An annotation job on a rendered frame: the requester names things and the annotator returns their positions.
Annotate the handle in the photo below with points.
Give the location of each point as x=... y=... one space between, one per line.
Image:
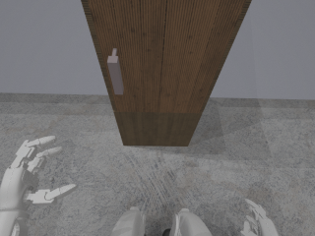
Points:
x=115 y=72

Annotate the robot thigh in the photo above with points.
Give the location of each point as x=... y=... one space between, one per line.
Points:
x=188 y=224
x=131 y=223

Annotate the robot left hand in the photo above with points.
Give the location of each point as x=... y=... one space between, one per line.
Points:
x=23 y=173

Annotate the robot right hand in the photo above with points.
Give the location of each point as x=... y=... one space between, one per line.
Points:
x=262 y=227

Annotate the robot right thigh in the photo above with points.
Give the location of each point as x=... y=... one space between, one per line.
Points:
x=188 y=224

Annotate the left robot forearm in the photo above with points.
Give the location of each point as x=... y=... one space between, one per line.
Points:
x=13 y=222

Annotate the robot left thigh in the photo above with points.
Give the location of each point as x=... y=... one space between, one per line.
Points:
x=131 y=223

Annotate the cupboard door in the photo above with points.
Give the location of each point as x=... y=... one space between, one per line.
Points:
x=169 y=51

